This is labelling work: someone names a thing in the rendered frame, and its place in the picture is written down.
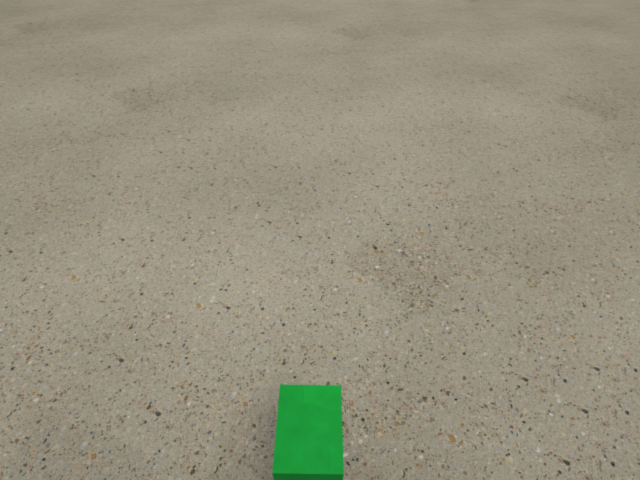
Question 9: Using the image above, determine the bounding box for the carton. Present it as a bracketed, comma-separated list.
[272, 385, 344, 480]

